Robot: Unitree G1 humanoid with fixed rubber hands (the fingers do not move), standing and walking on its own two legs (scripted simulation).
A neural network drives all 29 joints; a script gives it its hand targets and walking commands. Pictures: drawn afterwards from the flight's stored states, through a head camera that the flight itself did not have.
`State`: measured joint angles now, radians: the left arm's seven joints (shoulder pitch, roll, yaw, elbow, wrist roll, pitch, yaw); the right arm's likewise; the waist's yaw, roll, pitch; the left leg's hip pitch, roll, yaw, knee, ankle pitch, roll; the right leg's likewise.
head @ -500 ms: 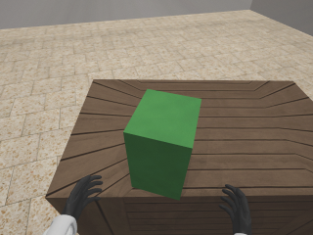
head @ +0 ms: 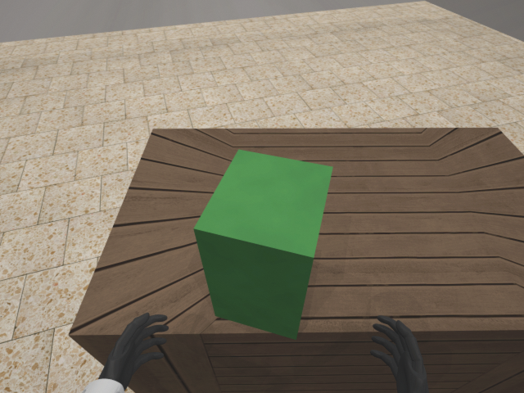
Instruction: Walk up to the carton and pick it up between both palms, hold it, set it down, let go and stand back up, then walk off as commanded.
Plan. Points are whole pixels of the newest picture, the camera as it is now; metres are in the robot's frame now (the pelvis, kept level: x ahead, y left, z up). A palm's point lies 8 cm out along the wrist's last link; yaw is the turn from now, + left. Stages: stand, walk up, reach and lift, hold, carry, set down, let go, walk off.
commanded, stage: set down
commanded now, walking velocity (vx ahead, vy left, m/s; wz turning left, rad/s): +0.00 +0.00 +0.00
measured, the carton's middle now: (268, 248) +0.38 +0.00 +0.00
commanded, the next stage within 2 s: let go in 0.96 s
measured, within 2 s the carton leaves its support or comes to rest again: neither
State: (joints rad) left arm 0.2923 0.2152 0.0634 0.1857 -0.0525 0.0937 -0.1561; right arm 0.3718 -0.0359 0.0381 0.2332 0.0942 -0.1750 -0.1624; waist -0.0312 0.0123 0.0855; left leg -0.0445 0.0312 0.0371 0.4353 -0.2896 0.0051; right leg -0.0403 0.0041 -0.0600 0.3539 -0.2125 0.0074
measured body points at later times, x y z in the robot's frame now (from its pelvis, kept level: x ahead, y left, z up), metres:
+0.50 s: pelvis -0.01 +0.00 +0.00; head -0.02 +0.00 +0.45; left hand +0.18 +0.23 -0.05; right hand +0.16 -0.19 -0.04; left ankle -0.03 +0.11 -0.74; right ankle -0.01 -0.12 -0.74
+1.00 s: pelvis +0.01 +0.00 +0.00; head +0.02 +0.00 +0.45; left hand +0.20 +0.24 -0.06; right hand +0.17 -0.22 -0.08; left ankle -0.03 +0.11 -0.74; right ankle -0.01 -0.12 -0.74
